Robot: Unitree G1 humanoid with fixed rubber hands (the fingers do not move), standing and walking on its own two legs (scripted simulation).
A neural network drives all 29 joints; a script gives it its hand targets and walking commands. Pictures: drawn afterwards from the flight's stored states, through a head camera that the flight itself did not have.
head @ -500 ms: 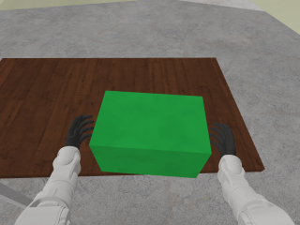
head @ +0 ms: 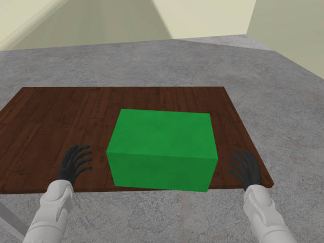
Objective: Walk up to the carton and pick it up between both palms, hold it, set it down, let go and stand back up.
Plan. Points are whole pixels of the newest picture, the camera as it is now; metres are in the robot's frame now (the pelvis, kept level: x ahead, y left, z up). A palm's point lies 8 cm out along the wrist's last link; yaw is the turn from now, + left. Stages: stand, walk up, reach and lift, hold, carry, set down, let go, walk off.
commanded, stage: set down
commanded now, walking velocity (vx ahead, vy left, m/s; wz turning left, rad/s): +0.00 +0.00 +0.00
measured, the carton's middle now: (162, 149) +0.43 +0.00 +0.00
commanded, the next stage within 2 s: none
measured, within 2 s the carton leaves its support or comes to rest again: neither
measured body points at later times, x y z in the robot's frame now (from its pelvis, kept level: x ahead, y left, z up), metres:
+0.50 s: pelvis +0.00 +0.00 +0.00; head -0.01 +0.01 +0.45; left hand +0.25 +0.24 +0.02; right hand +0.24 -0.23 +0.03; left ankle +0.02 +0.10 -0.74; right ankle +0.00 -0.14 -0.74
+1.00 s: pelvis -0.01 +0.00 +0.00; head -0.02 +0.00 +0.45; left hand +0.21 +0.24 +0.01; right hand +0.19 -0.23 +0.02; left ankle +0.02 +0.10 -0.74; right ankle +0.00 -0.14 -0.74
